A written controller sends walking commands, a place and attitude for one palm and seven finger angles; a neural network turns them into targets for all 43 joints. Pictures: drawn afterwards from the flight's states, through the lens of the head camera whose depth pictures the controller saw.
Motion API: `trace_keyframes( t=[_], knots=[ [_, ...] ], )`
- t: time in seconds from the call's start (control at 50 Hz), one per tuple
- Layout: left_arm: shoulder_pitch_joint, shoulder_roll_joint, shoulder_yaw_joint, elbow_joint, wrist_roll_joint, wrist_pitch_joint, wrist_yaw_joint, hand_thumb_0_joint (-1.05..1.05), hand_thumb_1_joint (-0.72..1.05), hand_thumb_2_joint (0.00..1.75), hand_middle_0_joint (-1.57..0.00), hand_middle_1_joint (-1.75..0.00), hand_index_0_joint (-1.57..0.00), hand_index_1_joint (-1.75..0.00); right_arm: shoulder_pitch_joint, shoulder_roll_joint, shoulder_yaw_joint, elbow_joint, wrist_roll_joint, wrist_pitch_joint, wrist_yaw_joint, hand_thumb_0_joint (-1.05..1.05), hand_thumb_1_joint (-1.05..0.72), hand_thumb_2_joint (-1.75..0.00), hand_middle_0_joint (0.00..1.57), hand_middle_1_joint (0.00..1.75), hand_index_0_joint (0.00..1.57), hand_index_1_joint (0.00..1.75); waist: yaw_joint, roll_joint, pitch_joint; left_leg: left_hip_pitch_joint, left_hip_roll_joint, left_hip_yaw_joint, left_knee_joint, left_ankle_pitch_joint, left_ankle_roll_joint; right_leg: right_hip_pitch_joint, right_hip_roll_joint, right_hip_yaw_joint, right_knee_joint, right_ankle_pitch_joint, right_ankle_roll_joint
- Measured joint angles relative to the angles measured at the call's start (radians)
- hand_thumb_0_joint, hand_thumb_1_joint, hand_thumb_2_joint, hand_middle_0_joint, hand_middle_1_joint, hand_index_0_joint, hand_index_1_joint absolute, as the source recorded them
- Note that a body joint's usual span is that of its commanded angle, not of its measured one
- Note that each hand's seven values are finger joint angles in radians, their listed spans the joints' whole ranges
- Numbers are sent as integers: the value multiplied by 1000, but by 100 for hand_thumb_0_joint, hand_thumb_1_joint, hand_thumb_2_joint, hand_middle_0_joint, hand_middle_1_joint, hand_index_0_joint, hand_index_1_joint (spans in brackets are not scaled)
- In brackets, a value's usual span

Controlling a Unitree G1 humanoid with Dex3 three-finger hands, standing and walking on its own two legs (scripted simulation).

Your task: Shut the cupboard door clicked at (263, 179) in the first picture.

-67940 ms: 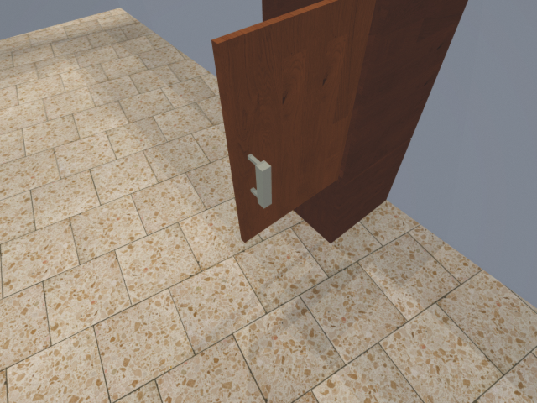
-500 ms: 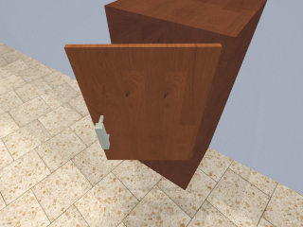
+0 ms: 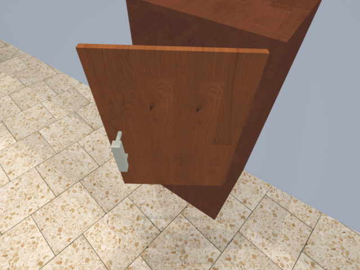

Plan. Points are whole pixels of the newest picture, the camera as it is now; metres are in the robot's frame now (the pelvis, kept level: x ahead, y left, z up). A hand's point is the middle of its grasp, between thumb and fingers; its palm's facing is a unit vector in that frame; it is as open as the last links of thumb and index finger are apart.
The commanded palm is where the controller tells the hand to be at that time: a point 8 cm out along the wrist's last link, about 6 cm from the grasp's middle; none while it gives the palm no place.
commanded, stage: raise the hand and make a fist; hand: left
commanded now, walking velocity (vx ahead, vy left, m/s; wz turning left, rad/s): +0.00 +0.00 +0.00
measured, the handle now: (121, 151) +0.46 +0.21 -0.08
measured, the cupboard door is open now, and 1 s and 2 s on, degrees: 34 34 34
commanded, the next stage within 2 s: none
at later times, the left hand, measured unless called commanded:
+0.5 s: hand out of the picture +0.13 +0.15 -0.09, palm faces +0.02 -1.00 +0.05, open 6.3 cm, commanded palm +0.10 +0.22 -0.08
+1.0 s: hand (91, 262) +0.15 +0.20 -0.07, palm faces +0.15 -0.99 -0.06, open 3.9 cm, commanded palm +0.12 +0.24 -0.08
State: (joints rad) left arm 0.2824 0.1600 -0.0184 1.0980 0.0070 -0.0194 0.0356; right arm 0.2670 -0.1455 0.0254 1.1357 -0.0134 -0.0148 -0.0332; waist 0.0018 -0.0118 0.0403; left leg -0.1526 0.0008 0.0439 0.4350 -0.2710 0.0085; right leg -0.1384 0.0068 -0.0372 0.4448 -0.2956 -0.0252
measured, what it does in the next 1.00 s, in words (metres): lowers itself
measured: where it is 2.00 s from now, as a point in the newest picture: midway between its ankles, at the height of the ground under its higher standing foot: outside the picture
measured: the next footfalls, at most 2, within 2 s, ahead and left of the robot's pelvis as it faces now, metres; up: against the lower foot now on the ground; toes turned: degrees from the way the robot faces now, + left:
none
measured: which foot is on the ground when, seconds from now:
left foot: down 0.00-1.00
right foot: down 0.00-1.00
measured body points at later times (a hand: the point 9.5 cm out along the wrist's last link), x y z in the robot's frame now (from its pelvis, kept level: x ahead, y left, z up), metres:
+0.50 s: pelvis -0.07 -0.01 -0.09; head -0.01 +0.02 +0.35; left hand +0.12 +0.21 -0.09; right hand +0.16 -0.26 -0.13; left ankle -0.02 +0.11 -0.74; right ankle -0.03 -0.10 -0.74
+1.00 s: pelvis -0.07 +0.01 -0.12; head +0.01 +0.01 +0.33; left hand +0.14 +0.26 -0.06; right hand +0.08 -0.23 -0.21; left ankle -0.02 +0.11 -0.74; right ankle -0.04 -0.10 -0.74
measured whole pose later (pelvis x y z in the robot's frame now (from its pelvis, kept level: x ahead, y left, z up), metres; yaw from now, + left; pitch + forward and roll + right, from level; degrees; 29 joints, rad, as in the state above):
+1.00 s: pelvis -0.07 +0.01 -0.12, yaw +1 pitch +18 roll -2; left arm 0.45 0.20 0.14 -0.08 -0.25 -0.41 -0.11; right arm 0.30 -0.21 -0.01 0.55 0.01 -0.18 -0.05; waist 0.00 0.03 -0.17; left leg -1.05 0.02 0.00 1.28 -0.53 0.02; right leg -1.00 -0.01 -0.09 1.24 -0.55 -0.03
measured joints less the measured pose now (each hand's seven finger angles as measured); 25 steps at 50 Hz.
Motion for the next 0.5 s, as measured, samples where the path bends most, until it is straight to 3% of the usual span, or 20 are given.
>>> trace_keyframes(
  t=[0.12, 0.14, 0.16, 0.22, 0.28, 0.34, 0.42, 0.46, 0.5],
  knots=[
    [-7, -2, 1, 1, 4, -5, 7, 1, 90, 90, -20, -30, -20, -29, -3, -6, -3, -4, 2, -1, 1, 1, -92, -90, 20, 30, 20, 30, 0, 8, -1, -17, 1, 0, 15, 0, 3, -6, 0, -1, -5, 5, 5],
    [42, -4, 46, -166, -21, 58, 4, 1, 91, 90, -20, -30, -20, -29, 7, -11, 0, -41, 6, -22, -12, 1, -92, -90, 20, 30, 20, 30, -1, 8, 11, -29, 5, 2, 39, -10, 3, -19, 3, 1, 15, 3, 7],
    [105, 7, 52, -366, -56, 73, 18, 2, 92, 90, -20, -30, -21, -30, 28, -19, 9, -89, 21, -74, -35, 1, -92, -90, 20, 30, 20, 30, 1, 4, 16, -39, 3, 8, 57, -21, 6, -44, 0, 5, 58, -7, 8],
    [187, 35, 37, -752, -132, -9, 73, 3, 92, 90, -21, -31, -21, -31, 74, -54, -3, -184, 41, -213, -51, 1, -92, -90, 20, 30, 20, 30, -5, 13, -34, -78, -19, 8, 95, -33, 10, -92, -28, -6, 129, -50, 11],
    [93, 11, 46, -873, -148, -124, 61, 2, 92, 90, -23, -34, -23, -33, 47, -102, -33, -279, 32, -269, -28, 1, -92, -90, 20, 30, 20, 30, -40, 56, -83, -190, -30, -18, 194, -55, 17, -182, -43, -34, 207, -78, 16],
    [4, -20, 77, -887, -180, -318, -36, 2, 92, 90, -26, -38, -26, -37, -21, -109, -57, -368, 13, -290, 2, 1, -91, -90, 20, 30, 20, 30, -44, 40, -134, -357, -27, -4, 322, -87, 14, -361, -47, -21, 351, -112, 10],
    [10, -50, 95, -877, -225, -564, -249, 1, 91, 90, -32, -44, -33, -43, -85, -94, -79, -484, 1, -280, 42, 1, -91, -90, 20, 30, 20, 30, -23, -44, -171, -567, -8, 13, 516, -149, 4, -583, -37, -4, 557, -174, -8],
    [49, -48, 97, -864, -218, -601, -302, 1, 91, 90, -36, -48, -36, -47, -102, -103, -88, -545, 2, -263, 49, 1, -91, -90, 20, 30, 20, 30, -8, -67, -174, -661, -1, 5, 617, -183, 0, -672, -34, -12, 652, -207, -17],
    [95, -28, 99, -864, -204, -581, -306, 1, 90, 90, -39, -52, -40, -51, -119, -118, -95, -595, 4, -246, 49, 1, -91, -90, 20, 30, 20, 30, 11, -70, -169, -744, 4, -11, 710, -210, -6, -744, -33, -28, 733, -234, -25]
  ],
)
